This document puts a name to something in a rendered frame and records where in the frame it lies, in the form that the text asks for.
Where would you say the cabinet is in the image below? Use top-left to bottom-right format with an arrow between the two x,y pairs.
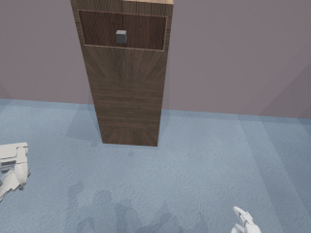
70,0 -> 174,147

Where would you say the right robot hand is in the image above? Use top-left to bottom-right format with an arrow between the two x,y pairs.
231,206 -> 261,233

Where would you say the drawer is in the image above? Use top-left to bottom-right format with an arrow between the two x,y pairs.
78,9 -> 167,50

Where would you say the left robot hand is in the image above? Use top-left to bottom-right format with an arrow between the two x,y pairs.
0,142 -> 32,202

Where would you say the handle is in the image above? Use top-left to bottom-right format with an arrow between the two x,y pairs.
116,30 -> 127,44

